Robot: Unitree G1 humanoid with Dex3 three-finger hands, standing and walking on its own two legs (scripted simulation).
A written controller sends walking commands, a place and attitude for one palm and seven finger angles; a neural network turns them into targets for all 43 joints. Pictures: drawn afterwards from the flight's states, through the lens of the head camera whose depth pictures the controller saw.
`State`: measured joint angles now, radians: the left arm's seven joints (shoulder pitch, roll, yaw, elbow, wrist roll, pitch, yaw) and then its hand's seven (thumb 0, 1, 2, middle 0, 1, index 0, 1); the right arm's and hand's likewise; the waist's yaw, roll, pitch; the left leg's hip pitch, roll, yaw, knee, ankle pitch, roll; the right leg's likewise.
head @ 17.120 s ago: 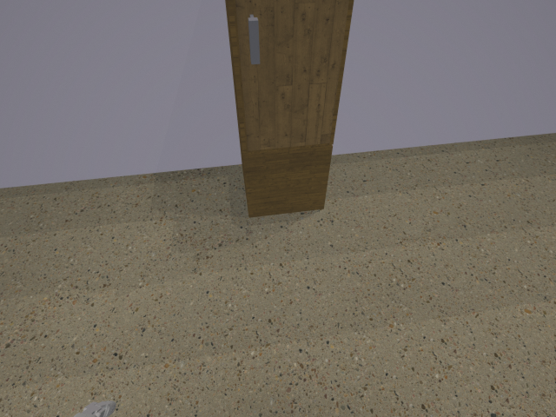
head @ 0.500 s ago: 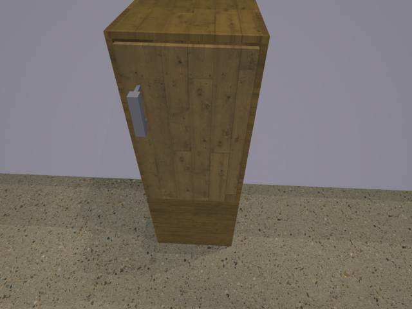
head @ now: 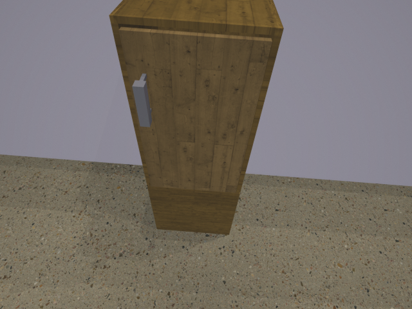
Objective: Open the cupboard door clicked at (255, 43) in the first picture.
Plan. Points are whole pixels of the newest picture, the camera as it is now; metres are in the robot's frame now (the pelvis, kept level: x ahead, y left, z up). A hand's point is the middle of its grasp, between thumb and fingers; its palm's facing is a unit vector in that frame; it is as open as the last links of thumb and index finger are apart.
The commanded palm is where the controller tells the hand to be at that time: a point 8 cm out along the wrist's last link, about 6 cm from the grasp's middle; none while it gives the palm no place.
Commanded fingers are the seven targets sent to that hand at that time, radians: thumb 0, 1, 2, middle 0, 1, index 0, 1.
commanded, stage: look again from close up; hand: left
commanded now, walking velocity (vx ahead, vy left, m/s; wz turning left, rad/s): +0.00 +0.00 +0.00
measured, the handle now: (144, 100) +0.58 +0.20 +0.09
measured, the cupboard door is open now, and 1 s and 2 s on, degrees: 0 0 0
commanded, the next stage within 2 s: raise the hand with hooked fingers in 0.42 s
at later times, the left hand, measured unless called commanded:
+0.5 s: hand out of the picture +0.00 +0.16 -0.18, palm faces +0.01 -0.99 -0.16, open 7.4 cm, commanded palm none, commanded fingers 0.00 0.90 0.90 -0.20 -0.30 -0.20 -0.30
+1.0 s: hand (113, 293) +0.16 +0.18 -0.05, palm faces +0.11 -0.99 -0.02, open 8.9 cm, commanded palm +0.16 +0.24 -0.01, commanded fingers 0.00 0.32 0.65 -0.24 -0.68 -0.24 -0.68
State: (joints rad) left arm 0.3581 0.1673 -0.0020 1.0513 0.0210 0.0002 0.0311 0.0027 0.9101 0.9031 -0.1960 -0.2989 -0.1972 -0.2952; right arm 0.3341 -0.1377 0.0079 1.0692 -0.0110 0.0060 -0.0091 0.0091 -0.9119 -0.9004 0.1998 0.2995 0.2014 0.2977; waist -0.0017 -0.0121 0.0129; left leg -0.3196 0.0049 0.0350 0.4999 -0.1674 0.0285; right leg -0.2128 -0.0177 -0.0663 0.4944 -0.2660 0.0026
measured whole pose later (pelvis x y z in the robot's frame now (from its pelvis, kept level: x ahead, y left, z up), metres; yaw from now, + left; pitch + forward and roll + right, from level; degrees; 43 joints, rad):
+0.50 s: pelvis +0.01 +0.00 +0.00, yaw -1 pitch -1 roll +0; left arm 0.33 0.14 -0.01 1.09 0.02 -0.02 0.04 0.00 0.91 0.90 -0.20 -0.30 -0.20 -0.30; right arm 0.28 -0.15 0.00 1.11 -0.01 -0.01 -0.02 0.01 -0.93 -0.90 0.20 0.30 0.20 0.30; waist 0.01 -0.02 0.01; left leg -0.27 0.00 0.05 0.45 -0.17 0.03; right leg -0.17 -0.03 -0.05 0.45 -0.26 0.01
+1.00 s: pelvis +0.01 -0.03 -0.07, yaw +0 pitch +9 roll -1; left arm 0.57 0.22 0.21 0.05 -0.27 -0.42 -0.31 0.01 0.55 0.75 -0.23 -0.53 -0.23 -0.53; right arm 0.15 -0.25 -0.08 0.49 0.02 -0.21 -0.04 0.01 -0.91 -0.90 0.20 0.30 0.20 0.30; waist 0.04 -0.04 -0.10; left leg -0.77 0.05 -0.01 1.03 -0.42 -0.01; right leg -0.65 0.01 -0.10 1.03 -0.54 -0.04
